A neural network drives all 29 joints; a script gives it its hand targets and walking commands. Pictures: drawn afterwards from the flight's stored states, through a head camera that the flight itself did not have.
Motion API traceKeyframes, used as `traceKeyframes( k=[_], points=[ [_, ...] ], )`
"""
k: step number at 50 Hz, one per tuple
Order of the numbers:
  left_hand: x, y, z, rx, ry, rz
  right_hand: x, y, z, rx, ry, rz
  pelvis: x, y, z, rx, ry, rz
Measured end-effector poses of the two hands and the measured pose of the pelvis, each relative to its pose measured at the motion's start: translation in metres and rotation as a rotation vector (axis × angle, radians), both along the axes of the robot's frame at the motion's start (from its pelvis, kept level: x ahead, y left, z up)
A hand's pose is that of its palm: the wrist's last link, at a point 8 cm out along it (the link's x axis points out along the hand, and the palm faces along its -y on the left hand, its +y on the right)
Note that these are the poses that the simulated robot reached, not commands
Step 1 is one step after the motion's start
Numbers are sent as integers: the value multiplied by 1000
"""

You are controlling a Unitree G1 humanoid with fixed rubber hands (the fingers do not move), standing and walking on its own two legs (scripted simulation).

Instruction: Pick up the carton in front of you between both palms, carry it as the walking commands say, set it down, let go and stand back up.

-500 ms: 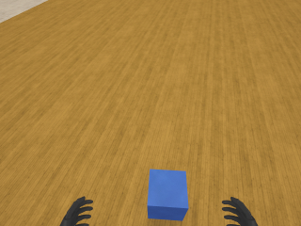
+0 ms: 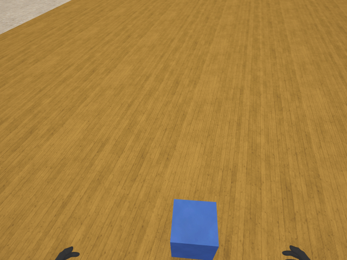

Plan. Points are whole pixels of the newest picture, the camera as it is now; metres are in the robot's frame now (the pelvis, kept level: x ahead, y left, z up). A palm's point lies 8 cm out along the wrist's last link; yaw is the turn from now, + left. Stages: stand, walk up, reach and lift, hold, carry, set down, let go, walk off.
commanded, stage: stand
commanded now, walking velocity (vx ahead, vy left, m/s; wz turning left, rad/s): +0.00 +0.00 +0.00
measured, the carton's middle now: (193, 230) +0.43 -0.07 -0.65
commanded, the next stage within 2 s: none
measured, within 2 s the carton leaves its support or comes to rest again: neither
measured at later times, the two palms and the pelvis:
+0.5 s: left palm out of the picture +0.10 +0.30 -0.09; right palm out of the picture +0.11 -0.30 -0.09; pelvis -0.01 +0.00 +0.01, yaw +0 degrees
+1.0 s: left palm out of the picture +0.06 +0.31 -0.09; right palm out of the picture +0.07 -0.30 -0.09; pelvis -0.03 +0.00 +0.01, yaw +0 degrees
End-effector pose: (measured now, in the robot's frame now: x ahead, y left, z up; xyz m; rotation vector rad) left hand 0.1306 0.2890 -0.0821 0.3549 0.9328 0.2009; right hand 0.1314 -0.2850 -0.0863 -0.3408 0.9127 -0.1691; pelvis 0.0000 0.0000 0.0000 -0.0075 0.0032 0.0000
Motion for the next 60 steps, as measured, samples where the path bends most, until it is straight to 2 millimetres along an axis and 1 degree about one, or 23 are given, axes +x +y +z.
traceKeyframes(
  k=[6,14,43,51,60],
  points=[
    [-3,-1,-3,-7,14,9,-1,-1,-1,-4,14,3,1,-1,1,0,-7,3],
    [-13,2,-5,-6,41,20,-8,-5,0,-15,32,0,-3,-1,3,1,-18,4],
    [-60,16,-8,2,139,53,-54,-17,-5,-32,132,-25,-24,1,9,6,-42,2],
    [-67,18,-9,4,157,59,-61,-19,-6,-35,152,-31,-28,0,10,6,-44,2],
    [-70,20,-9,6,170,62,-66,-21,-7,-38,168,-36,-30,0,11,7,-46,1]
  ],
)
